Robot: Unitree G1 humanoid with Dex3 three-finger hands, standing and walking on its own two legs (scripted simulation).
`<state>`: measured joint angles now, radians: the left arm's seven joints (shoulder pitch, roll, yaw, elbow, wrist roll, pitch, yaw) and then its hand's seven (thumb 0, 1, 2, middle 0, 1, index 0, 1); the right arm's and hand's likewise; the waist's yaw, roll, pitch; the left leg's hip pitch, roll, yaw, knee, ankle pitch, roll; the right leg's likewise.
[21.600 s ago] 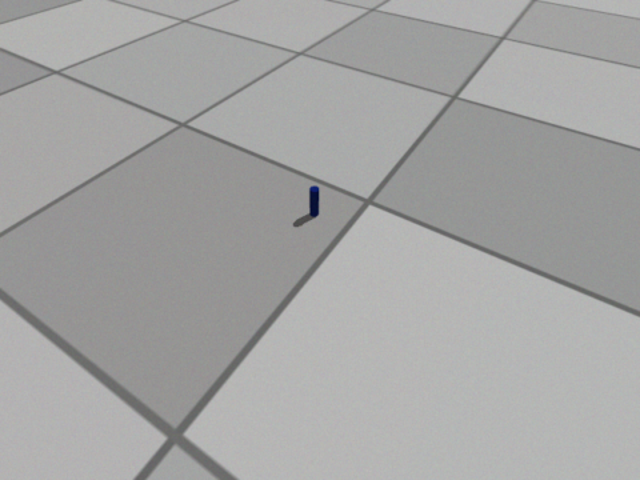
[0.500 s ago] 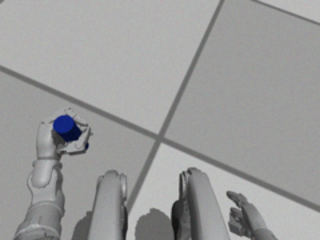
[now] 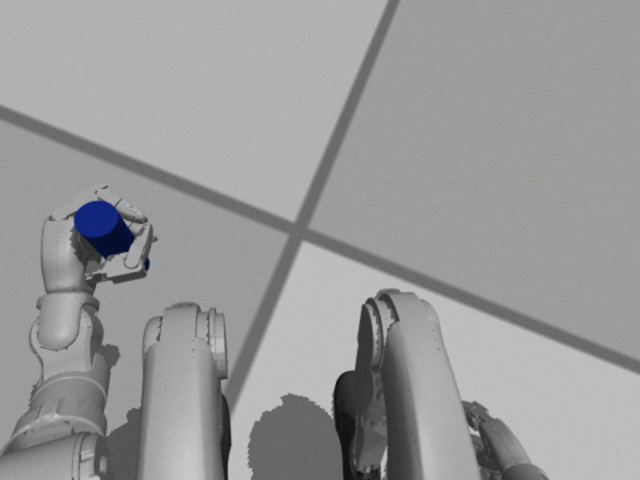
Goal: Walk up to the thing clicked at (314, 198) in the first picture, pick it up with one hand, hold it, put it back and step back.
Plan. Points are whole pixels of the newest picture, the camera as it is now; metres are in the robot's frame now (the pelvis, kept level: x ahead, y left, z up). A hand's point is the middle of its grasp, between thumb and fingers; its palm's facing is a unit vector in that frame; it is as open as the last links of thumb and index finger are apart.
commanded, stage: crouch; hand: left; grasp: from the side
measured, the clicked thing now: (117, 245) +0.40 +0.22 -0.07
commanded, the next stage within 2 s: lower in 0.58 s
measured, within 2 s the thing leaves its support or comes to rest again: neither
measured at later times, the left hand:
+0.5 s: hand (136, 255) +0.41 +0.21 -0.12, palm faces +0.04 -1.00 -0.03, open 5.2 cm
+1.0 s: hand (148, 268) +0.41 +0.21 -0.18, palm faces +0.04 -1.00 +0.00, open 5.2 cm
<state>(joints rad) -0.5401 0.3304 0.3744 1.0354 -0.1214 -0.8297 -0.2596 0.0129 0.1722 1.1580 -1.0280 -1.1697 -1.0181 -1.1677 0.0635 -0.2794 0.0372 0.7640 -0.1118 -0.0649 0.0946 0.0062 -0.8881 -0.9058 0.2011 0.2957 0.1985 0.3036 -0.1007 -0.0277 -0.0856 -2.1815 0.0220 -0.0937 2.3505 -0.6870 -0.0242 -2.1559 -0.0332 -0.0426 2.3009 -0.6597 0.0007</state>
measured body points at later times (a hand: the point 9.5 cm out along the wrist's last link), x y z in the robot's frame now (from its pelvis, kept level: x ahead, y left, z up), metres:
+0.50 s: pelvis +0.00 +0.01 -0.04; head +0.21 +0.08 +0.35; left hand +0.40 +0.27 -0.11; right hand +0.16 -0.27 -0.14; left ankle +0.09 +0.13 -0.31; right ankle +0.11 -0.12 -0.31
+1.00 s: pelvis -0.01 +0.01 -0.06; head +0.22 +0.12 +0.32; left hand +0.40 +0.27 -0.18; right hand +0.13 -0.27 -0.13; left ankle +0.09 +0.13 -0.31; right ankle +0.11 -0.12 -0.31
